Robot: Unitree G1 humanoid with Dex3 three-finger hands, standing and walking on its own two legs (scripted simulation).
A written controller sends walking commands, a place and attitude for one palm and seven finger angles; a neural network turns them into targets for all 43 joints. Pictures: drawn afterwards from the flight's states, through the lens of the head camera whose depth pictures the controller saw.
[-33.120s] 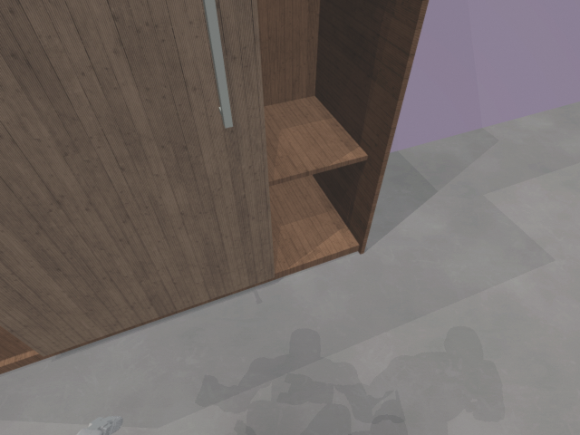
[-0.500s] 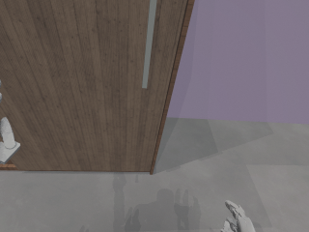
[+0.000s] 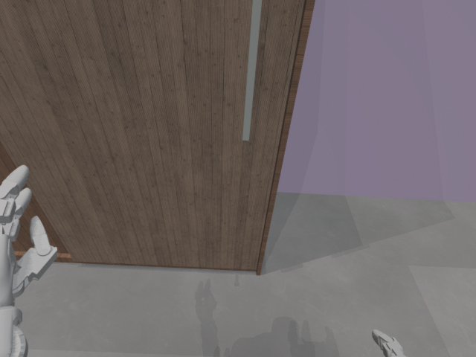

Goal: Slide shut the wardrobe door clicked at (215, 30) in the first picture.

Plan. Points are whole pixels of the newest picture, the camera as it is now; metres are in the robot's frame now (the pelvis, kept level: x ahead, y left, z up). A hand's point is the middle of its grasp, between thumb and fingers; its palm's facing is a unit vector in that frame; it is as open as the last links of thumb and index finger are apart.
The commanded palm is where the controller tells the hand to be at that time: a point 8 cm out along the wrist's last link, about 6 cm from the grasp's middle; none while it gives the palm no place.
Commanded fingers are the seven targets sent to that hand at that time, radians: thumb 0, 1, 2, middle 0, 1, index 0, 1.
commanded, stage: stop stepping back and stand still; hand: left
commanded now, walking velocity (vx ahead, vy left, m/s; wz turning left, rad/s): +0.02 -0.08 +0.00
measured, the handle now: (250, 75) +0.67 +0.03 +0.21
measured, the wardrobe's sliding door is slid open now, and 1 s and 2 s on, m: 0.00 0.00 0.00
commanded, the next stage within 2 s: let the arm hang, fingers relaxed in 0.90 s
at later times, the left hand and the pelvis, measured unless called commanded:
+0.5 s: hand (46, 241) +0.22 +0.28 +0.15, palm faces +0.48 -0.78 -0.40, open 7.4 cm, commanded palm +0.16 +0.31 +0.18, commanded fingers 0.00 0.90 0.90 -0.20 -0.30 -0.20 -0.30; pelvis +0.03 +0.01 -0.01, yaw +2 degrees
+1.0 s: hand (44, 230) +0.23 +0.29 +0.15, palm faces +0.43 -0.79 -0.44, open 7.4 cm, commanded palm none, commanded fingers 0.00 0.90 0.90 -0.20 -0.30 -0.20 -0.30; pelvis +0.04 +0.02 +0.01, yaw +1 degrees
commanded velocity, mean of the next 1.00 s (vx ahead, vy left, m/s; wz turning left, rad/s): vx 0.00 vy -0.02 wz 0.00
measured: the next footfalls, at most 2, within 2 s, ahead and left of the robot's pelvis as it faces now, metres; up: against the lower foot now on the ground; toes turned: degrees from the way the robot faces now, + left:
left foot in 0.02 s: +0.03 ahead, +0.17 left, +0.00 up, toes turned +4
left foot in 0.44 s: +0.09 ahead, +0.13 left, +0.00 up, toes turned +5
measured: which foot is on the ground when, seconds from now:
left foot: up 0.00-0.00, down 0.02-0.20, up 0.22-0.42, down 0.44-1.00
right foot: down 0.00-1.00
